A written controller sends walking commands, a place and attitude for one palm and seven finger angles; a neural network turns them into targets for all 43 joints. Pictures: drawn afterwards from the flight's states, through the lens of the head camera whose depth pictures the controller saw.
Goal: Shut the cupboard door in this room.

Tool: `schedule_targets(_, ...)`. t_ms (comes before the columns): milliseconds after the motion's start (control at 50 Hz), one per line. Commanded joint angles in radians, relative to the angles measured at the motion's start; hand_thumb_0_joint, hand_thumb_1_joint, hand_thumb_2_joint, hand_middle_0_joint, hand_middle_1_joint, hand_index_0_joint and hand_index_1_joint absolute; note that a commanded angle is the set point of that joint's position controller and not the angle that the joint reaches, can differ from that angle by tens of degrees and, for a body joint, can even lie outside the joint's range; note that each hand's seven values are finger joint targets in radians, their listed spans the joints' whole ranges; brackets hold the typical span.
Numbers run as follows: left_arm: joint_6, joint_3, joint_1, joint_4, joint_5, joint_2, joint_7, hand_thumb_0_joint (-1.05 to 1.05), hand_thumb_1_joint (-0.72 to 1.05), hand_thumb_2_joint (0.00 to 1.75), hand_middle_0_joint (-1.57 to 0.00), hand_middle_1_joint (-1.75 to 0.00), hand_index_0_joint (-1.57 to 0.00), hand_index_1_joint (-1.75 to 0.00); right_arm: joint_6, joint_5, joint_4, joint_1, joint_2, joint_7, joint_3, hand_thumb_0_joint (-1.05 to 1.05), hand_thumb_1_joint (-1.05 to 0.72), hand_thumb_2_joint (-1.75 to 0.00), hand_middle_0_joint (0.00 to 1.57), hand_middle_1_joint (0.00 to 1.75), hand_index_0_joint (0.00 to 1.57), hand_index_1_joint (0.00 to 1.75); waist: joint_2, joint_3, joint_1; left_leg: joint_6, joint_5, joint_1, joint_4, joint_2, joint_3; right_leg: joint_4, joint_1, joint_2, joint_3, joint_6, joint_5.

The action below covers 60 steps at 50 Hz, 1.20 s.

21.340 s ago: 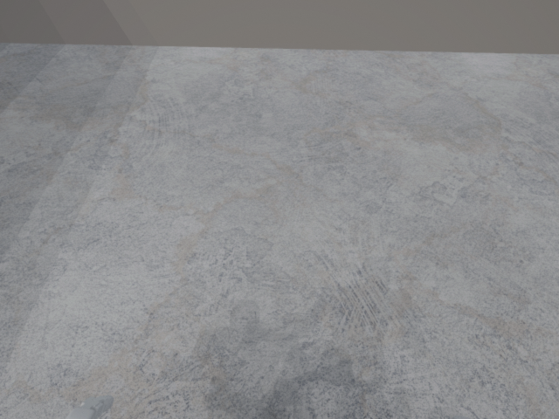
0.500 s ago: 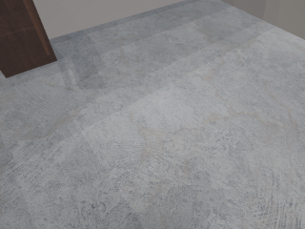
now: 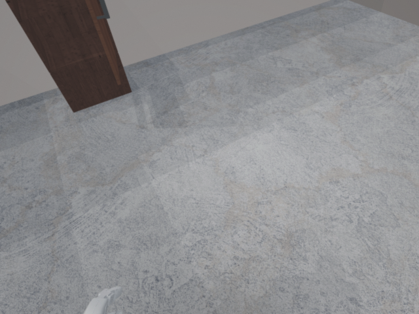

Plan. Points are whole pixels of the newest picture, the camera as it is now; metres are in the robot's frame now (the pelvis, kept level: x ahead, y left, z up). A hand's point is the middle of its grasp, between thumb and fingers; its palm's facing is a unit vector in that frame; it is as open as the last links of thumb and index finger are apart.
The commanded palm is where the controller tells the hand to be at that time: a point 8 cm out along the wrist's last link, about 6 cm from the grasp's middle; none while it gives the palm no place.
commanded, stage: turn or walk to find it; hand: left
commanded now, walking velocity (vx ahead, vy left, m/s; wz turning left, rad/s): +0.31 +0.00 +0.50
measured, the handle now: (97, 2) +1.42 +0.57 +0.03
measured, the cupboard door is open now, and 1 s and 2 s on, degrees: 79 79 79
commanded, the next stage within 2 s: stand and wait in 1.18 s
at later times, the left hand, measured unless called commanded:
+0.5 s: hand out of the picture -0.05 +0.15 -0.15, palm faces +0.38 -0.91 -0.18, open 7.4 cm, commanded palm none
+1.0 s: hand (85, 217) +0.37 +0.36 -0.14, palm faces +0.33 -0.93 -0.16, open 7.4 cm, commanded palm none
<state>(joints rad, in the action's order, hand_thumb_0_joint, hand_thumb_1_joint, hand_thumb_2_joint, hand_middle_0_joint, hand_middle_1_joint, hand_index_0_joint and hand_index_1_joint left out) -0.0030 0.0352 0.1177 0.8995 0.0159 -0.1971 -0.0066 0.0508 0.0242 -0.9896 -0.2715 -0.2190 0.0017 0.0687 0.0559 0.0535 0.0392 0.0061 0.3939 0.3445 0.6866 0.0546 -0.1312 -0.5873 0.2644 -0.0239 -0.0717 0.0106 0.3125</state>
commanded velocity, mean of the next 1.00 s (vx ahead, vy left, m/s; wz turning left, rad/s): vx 0.36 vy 0.00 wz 0.26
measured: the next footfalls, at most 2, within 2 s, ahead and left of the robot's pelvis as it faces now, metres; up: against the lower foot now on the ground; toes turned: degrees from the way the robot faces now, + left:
left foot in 0.54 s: +0.23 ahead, +0.19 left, +0.00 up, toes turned +25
right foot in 1.16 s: +0.58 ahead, +0.10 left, +0.00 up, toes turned +14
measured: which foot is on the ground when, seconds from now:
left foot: up 0.00-0.52, down 0.54-1.00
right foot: down 0.00-0.54, up 0.56-1.00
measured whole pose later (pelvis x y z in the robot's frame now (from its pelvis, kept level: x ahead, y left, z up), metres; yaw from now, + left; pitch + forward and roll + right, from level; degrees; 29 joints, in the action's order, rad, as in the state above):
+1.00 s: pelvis +0.31 +0.14 +0.01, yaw +21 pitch -2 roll +0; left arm 0.00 0.05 0.08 0.96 0.02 -0.20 -0.03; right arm -0.08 0.02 -1.10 -0.41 -0.16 -0.02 0.04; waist -0.04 0.03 0.04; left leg -0.08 0.31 -0.05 0.28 0.07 0.08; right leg -0.94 0.64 -0.14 -0.08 0.07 0.10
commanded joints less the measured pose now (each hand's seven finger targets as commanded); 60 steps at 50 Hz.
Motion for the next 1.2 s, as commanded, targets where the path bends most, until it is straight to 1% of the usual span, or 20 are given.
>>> schedule_targets(0,0.032,0.070,0.140,-0.036,-0.002,-0.237,0.027,0.00,0.90,0.90,-0.20,-0.30,-0.20,-0.30,-0.029,0.010,0.133,0.110,-0.134,0.018,0.043,0.00,-0.90,-0.90,0.20,0.30,0.20,0.30,-0.260,0.032,-0.078,0.004,0.072,0.402,0.470,-0.073,0.006,0.503,-0.120,-0.443,0.505,-0.102,0.479)
schedule_targets(40,0.046,0.047,0.091,-0.027,-0.004,-0.166,0.025,0.00,0.90,0.90,-0.20,-0.30,-0.20,-0.30,-0.018,0.015,0.077,0.053,-0.108,0.032,0.045,0.00,-0.90,-0.90,0.20,0.30,0.20,0.30,-0.177,0.093,-0.026,0.018,-0.062,0.352,0.548,-0.100,0.041,0.483,-0.039,-0.359,0.316,-0.049,0.337)
schedule_targets(100,0.066,0.032,0.156,0.004,-0.004,-0.116,0.019,0.00,0.90,0.90,-0.20,-0.30,-0.20,-0.30,-0.017,0.010,0.042,-0.006,-0.064,0.038,0.034,0.00,-0.90,-0.90,0.20,0.30,0.20,0.30,-0.213,0.073,-0.024,0.040,-0.196,0.356,0.581,-0.089,0.084,0.432,-0.115,-0.253,0.066,-0.012,0.029)
schedule_targets(300,0.092,0.023,0.399,0.122,0.015,-0.074,0.032,0.00,0.90,0.90,-0.20,-0.30,-0.20,-0.30,-0.032,0.007,0.088,0.194,-0.035,0.045,0.009,0.00,-0.90,-0.90,0.20,0.30,0.20,0.30,-0.190,0.096,-0.088,0.034,-0.219,0.493,0.433,-0.154,0.144,0.389,-0.329,-0.315,-0.033,-0.069,-0.296)
schedule_targets(420,0.084,0.021,0.465,0.174,0.019,-0.098,0.033,0.00,0.90,0.90,-0.20,-0.30,-0.20,-0.30,-0.060,0.000,0.122,0.335,0.003,0.054,-0.027,0.00,-0.90,-0.90,0.20,0.30,0.20,0.30,-0.205,0.114,-0.124,-0.020,-0.141,0.324,0.057,-0.124,0.258,0.325,-0.356,-0.329,-0.113,-0.090,-0.538)
schedule_targets(460,0.083,0.028,0.437,0.176,0.015,-0.131,0.030,0.00,0.90,0.90,-0.20,-0.30,-0.20,-0.30,-0.074,0.000,0.100,0.241,-0.013,0.044,-0.023,0.00,-0.90,-0.90,0.20,0.30,0.20,0.30,-0.208,0.037,-0.077,-0.056,-0.084,0.155,-0.016,-0.071,0.306,0.186,-0.370,-0.336,-0.155,-0.091,-0.781)
schedule_targets(500,0.086,0.023,0.378,0.169,-0.001,-0.163,0.025,0.00,0.90,0.90,-0.20,-0.30,-0.20,-0.30,-0.091,0.009,0.029,-0.021,-0.073,0.026,-0.001,0.00,-0.90,-0.90,0.20,0.30,0.20,0.30,-0.161,-0.143,0.062,-0.093,-0.203,-0.259,-0.157,-0.018,0.319,-0.181,-0.234,-0.290,-0.231,-0.037,-0.863)
schedule_targets(520,0.088,0.020,0.393,0.146,-0.009,-0.128,0.011,0.00,0.90,0.90,-0.20,-0.30,-0.20,-0.30,-0.095,0.014,-0.005,-0.163,-0.184,0.012,0.027,0.00,-0.90,-0.90,0.20,0.30,0.20,0.30,0.007,-0.297,0.114,-0.148,-0.284,-0.578,-0.166,-0.195,0.089,-0.449,0.018,-0.201,-0.228,0.011,-0.476)
schedule_targets(540,0.084,0.003,0.361,0.100,-0.013,-0.059,0.003,0.00,0.90,0.90,-0.20,-0.30,-0.20,-0.30,-0.099,0.003,-0.030,-0.252,-0.288,-0.001,0.054,0.00,-0.90,-0.90,0.20,0.30,0.20,0.30,0.198,-0.344,0.126,-0.250,-0.494,-0.760,-0.221,-0.454,-0.322,-0.726,0.343,-0.068,-0.138,0.044,0.247)
schedule_targets(560,0.075,0.005,0.278,0.077,-0.015,-0.078,0.014,0.00,0.90,0.90,-0.20,-0.30,-0.20,-0.30,-0.090,-0.020,-0.043,-0.234,-0.299,-0.007,0.059,0.00,-0.90,-0.90,0.20,0.30,0.20,0.30,0.078,-0.315,0.119,-0.285,-0.520,-0.704,-0.304,-0.504,-0.329,-0.805,0.397,-0.090,-0.018,0.018,0.259)
schedule_targets(620,0.068,0.013,0.210,0.109,0.002,-0.042,0.009,0.00,0.90,0.90,-0.20,-0.30,-0.20,-0.30,-0.118,-0.010,-0.004,-0.041,-0.145,-0.017,0.016,0.00,-0.90,-0.90,0.20,0.30,0.20,0.30,-0.028,-0.068,0.020,-0.207,-0.567,-0.327,-0.353,-0.391,-0.114,-0.765,0.370,-0.168,0.044,0.021,0.080)
schedule_targets(700,0.026,0.012,0.292,0.141,0.016,-0.003,0.004,0.00,0.90,0.90,-0.20,-0.30,-0.20,-0.30,-0.142,-0.014,-0.017,-0.006,-0.063,-0.013,-0.008,0.00,-0.90,-0.90,0.20,0.30,0.20,0.30,0.053,0.005,-0.067,-0.149,-0.543,-0.134,-0.452,-0.276,0.067,-0.647,0.262,-0.153,0.015,0.047,-0.048)
schedule_targets(840,0.011,0.028,0.058,0.044,0.010,-0.044,-0.011,0.00,0.90,0.90,-0.20,-0.30,-0.20,-0.30,-0.147,-0.016,-0.037,-0.102,-0.058,-0.019,0.000,0.00,-0.90,-0.90,0.20,0.30,0.20,0.30,0.042,0.098,-0.044,-0.156,-0.501,-0.214,-0.520,-0.280,0.037,-0.509,0.459,-0.153,0.033,0.066,-0.217)
schedule_targets(1000,0.036,0.009,-0.185,-0.054,0.001,-0.028,-0.023,0.00,0.90,0.90,-0.20,-0.30,-0.20,-0.30,-0.146,-0.002,-0.095,-0.259,-0.072,-0.037,-0.001,0.00,-0.90,-0.90,0.20,0.30,0.20,0.30,0.029,0.078,0.032,-0.166,-0.793,-0.475,-0.425,-0.300,0.040,-0.164,0.462,-0.091,-0.014,0.015,-0.156)
schedule_targets(1040,0.043,0.008,-0.168,-0.054,-0.001,-0.032,-0.021,0.00,0.90,0.90,-0.20,-0.30,-0.20,-0.30,-0.141,-0.001,-0.108,-0.258,-0.087,-0.035,-0.001,0.00,-0.90,-0.90,0.20,0.30,0.20,0.30,0.033,0.052,0.018,-0.160,-0.923,-0.473,-0.377,-0.304,0.062,-0.078,0.350,-0.060,-0.040,-0.013,-0.109)
schedule_targets(1100,0.064,0.022,0.127,0.038,0.004,-0.073,-0.012,0.00,0.90,0.90,-0.20,-0.30,-0.20,-0.30,-0.139,-0.010,-0.111,-0.219,-0.115,-0.035,0.004,0.00,-0.90,-0.90,0.20,0.30,0.20,0.30,0.002,-0.096,-0.114,-0.110,-1.104,-0.412,-0.082,-0.257,0.107,0.073,-0.041,0.016,-0.081,-0.051,-0.174)
schedule_targets(1120,0.076,0.038,0.295,0.091,0.012,-0.132,-0.005,0.00,0.90,0.90,-0.20,-0.30,-0.20,-0.30,-0.140,-0.018,-0.106,-0.201,-0.105,-0.027,0.005,0.00,-0.90,-0.90,0.20,0.30,0.20,0.30,-0.052,-0.197,-0.183,-0.082,-0.903,-0.234,0.143,-0.215,0.132,0.090,-0.326,-0.074,0.011,-0.087,-0.273)
schedule_targets(1140,0.082,0.065,0.424,0.129,0.018,-0.237,0.011,0.00,0.90,0.90,-0.20,-0.30,-0.20,-0.30,-0.142,-0.031,-0.081,-0.254,-0.038,-0.016,-0.006,0.00,-0.90,-0.90,0.20,0.30,0.20,0.30,-0.294,-0.320,-0.198,-0.040,-0.204,0.091,0.474,-0.040,0.180,0.119,-0.608,-0.381,0.417,-0.193,-0.480)
schedule_targets(1160,0.074,0.068,0.414,0.145,-0.006,-0.267,0.013,0.00,0.90,0.90,-0.20,-0.30,-0.20,-0.30,-0.135,-0.032,-0.072,-0.236,-0.046,-0.021,-0.007,0.00,-0.90,-0.90,0.20,0.30,0.20,0.30,-0.246,-0.298,-0.163,-0.045,0.154,0.183,0.694,-0.011,0.106,0.209,-0.543,-0.478,0.567,-0.264,-0.502)
schedule_targets(1180,0.070,0.060,0.289,0.117,-0.011,-0.215,0.014,0.00,0.90,0.90,-0.20,-0.30,-0.20,-0.30,-0.125,-0.031,-0.090,-0.212,-0.038,-0.020,-0.001,0.00,-0.90,-0.90,0.20,0.30,0.20,0.30,-0.146,-0.169,-0.127,-0.055,0.076,0.185,0.724,-0.084,0.069,0.273,-0.370,-0.448,0.471,-0.251,-0.285)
